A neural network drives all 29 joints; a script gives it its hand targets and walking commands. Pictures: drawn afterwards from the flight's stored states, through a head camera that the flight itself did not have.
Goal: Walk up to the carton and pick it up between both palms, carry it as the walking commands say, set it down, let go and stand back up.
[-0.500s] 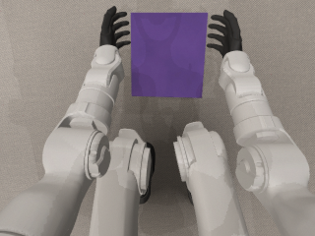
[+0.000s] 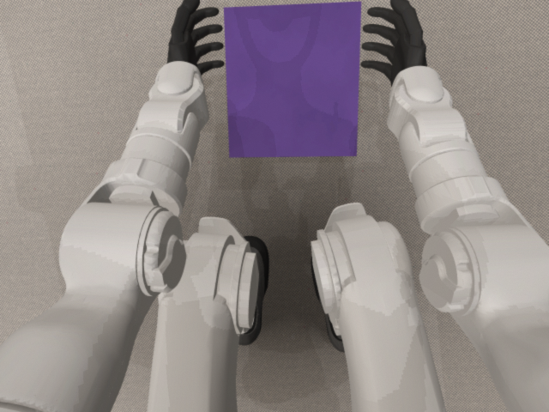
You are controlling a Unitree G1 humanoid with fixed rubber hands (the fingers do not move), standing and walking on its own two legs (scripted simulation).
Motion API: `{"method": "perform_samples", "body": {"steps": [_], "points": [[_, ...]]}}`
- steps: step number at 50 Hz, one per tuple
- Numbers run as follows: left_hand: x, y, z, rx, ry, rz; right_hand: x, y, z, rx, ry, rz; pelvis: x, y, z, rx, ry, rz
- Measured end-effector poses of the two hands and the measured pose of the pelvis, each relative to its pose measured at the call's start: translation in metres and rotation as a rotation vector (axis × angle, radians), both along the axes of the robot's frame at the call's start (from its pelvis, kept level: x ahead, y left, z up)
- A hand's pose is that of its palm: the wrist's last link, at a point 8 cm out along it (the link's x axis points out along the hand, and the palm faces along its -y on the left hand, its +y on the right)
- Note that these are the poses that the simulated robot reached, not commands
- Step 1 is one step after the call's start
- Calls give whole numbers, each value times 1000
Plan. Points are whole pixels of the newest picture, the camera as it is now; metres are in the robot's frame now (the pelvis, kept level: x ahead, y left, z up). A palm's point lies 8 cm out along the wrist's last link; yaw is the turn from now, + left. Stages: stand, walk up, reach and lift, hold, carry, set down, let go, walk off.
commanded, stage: set down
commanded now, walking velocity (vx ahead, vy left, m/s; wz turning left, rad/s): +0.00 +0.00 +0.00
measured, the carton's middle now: (292, 92) +0.50 -0.03 -0.26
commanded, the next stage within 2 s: none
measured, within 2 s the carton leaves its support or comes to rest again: neither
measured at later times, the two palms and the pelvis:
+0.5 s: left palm (188, 62) +0.53 +0.10 -0.17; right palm (405, 68) +0.49 -0.17 -0.18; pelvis +0.01 +0.00 -0.01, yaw +0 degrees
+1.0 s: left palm (164, 73) +0.52 +0.13 -0.18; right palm (431, 98) +0.45 -0.21 -0.20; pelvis +0.00 +0.00 +0.00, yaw -2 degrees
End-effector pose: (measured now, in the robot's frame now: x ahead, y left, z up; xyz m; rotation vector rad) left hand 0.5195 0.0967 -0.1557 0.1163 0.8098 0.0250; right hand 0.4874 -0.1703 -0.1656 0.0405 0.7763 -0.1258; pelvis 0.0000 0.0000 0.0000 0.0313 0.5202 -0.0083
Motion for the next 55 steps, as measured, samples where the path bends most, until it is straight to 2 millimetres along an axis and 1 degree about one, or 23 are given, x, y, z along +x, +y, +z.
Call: {"method": "perform_samples", "body": {"steps": [7, 17, 39, 42, 46, 49, 52, 55], "points": [[3, 1, -3, 7, 6, -25, 2, 2, -4, 6, 0, 2, 2, 4, -3, -9, -2, 0], [9, -1, -9, 6, 14, -38, 3, -2, -10, 7, -2, 8, 6, 7, -5, -13, 2, 0], [6, 2, -11, -17, -7, -42, 2, -4, -12, -10, -29, 57, 3, 3, -6, -1, -8, -9], [4, 7, -14, -11, -12, -44, -5, -9, -17, -15, -14, 49, 2, 3, -3, -1, 3, -12], [0, 21, -20, 8, -9, -11, -22, -26, -27, -50, 26, 6, 1, 3, 2, -3, 21, -18], [0, 32, -20, 18, -29, 0, -32, -37, -31, -61, 26, -13, 0, 4, 4, -3, 31, -23], [2, 42, -18, 21, -54, 23, -33, -45, -30, -67, 9, -20, -2, 6, 2, -5, 29, -28], [-1, 49, -20, 30, -41, 24, -28, -47, -29, -74, -1, -8, -5, 7, -3, -5, 13, -31]]}}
